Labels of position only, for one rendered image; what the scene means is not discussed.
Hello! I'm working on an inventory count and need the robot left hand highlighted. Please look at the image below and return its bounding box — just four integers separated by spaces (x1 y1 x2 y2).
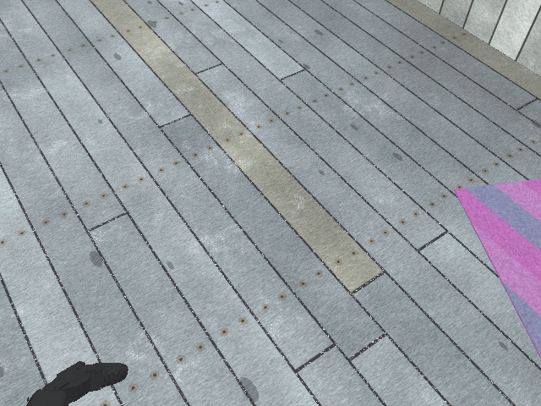
26 361 128 406

